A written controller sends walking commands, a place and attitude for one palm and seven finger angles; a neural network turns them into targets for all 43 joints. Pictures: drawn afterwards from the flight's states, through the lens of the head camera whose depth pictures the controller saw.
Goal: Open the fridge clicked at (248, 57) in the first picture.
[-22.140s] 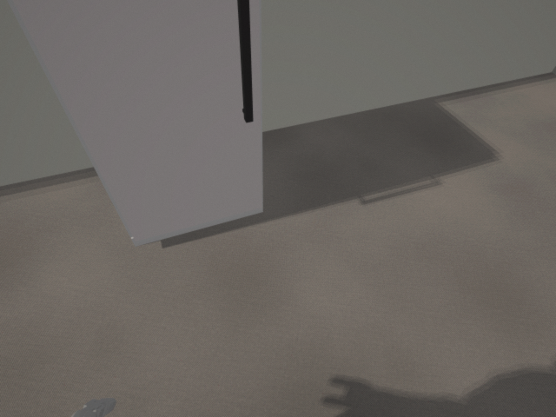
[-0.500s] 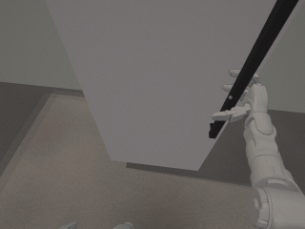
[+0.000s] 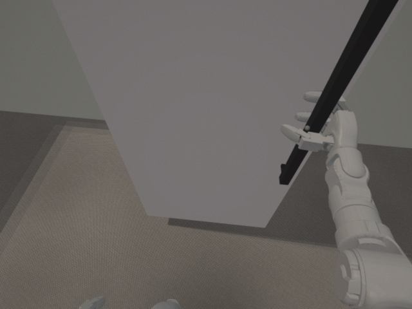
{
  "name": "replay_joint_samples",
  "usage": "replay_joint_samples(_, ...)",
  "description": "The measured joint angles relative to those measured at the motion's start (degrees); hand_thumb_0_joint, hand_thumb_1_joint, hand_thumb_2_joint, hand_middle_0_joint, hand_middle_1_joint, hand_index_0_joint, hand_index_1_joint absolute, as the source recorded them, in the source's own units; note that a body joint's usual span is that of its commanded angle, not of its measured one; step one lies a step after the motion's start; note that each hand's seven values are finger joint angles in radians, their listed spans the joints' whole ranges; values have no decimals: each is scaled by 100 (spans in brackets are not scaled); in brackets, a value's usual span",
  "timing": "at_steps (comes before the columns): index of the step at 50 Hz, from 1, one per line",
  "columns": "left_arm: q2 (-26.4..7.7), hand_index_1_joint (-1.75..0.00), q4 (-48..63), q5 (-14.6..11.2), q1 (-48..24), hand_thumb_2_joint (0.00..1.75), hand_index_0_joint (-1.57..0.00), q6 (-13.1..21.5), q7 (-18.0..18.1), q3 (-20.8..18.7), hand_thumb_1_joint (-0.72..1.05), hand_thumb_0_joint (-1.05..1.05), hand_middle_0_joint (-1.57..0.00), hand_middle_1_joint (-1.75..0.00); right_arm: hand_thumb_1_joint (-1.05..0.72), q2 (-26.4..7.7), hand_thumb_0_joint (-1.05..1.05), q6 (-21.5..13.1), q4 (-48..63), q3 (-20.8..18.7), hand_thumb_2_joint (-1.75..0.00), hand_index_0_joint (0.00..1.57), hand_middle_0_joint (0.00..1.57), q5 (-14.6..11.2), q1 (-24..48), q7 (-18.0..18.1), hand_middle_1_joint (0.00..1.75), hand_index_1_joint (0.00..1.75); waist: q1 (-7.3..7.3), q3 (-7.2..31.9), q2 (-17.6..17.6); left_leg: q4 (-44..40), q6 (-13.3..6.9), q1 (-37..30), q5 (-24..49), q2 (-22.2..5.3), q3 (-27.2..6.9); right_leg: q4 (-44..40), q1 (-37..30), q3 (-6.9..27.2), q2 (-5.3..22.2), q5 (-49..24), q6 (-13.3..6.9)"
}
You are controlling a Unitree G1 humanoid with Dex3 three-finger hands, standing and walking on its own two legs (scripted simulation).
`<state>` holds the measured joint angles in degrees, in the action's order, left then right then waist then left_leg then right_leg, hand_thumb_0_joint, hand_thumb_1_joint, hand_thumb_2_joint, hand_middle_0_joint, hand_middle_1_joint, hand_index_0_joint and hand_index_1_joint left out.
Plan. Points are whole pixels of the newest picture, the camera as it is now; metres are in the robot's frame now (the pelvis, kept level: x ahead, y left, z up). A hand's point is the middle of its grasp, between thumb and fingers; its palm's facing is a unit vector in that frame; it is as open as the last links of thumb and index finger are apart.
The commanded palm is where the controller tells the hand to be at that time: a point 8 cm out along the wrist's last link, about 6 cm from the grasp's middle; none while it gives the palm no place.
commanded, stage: grip the handle and tug to test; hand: right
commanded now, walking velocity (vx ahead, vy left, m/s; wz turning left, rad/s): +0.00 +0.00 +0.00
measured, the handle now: (315, 113) +0.50 -0.15 +0.10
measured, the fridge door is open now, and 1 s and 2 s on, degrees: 0 0 22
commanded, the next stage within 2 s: pull the door a little, standing still in 1.00 s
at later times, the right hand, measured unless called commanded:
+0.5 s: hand (307, 127) +0.46 -0.13 +0.11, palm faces -0.02 +1.00 +0.00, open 5.5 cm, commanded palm +0.42 -0.19 +0.11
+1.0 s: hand (307, 129) +0.45 -0.13 +0.11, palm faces -0.03 +1.00 +0.02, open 5.5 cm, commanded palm +0.40 -0.19 +0.11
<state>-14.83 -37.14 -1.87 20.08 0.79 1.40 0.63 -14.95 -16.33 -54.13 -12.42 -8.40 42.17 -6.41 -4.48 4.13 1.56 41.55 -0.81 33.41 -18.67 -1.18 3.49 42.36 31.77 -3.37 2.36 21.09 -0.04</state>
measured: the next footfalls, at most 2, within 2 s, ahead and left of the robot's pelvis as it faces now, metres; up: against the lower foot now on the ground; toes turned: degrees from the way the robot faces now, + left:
none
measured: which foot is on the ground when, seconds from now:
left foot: down 0.00-1.00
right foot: down 0.00-1.00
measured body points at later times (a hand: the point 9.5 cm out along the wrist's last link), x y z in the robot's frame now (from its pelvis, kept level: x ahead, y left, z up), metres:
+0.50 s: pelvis +0.00 +0.00 +0.00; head +0.06 +0.01 +0.45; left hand +0.07 +0.26 -0.12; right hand +0.45 -0.19 +0.11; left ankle +0.02 +0.11 -0.71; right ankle +0.00 -0.12 -0.71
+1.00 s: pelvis +0.02 +0.00 +0.01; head +0.07 +0.01 +0.45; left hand +0.08 +0.26 -0.11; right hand +0.45 -0.19 +0.11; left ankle +0.02 +0.11 -0.71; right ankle -0.01 -0.12 -0.71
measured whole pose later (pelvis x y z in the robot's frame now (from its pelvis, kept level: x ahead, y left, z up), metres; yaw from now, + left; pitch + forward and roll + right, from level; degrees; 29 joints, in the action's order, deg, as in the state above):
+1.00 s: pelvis +0.02 +0.00 +0.01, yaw +2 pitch +10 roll +0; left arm -14.9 -34.1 -2.2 20.4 -0.8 1.2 0.4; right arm -14.5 -11.9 -41.5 -14.4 -9.6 32.1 -7.3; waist -5.0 5.1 1.7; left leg 39.1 -0.6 30.8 -18.6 -0.1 1.5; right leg 39.7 28.2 -5.3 3.1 21.7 -0.1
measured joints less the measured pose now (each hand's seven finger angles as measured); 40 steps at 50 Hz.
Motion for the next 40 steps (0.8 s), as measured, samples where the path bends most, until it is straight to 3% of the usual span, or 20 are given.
replay_joint_samples(14, -3, -30, -30, 5, 33, 89, -20, -41, 5, 4, 90, 1, -20, -30, -71, -11, 1, 17, 40, -36, -81, 42, 42, 10, -72, -53, 137, 137, -4, 19, 1, -39, -2, -59, -18, 16, 0, -30, -56, 4, 11, 23, 4)
replay_joint_samples(40, -6, -30, 132, -8, -7, 89, -20, -123, 14, 26, 90, 1, -20, -30, -72, -47, 1, 129, 322, -200, -79, 42, 40, -18, -313, -160, 140, 140, -54, 42, -11, -92, 4, -90, 11, 57, -87, -96, -134, -78, 41, 24, 1)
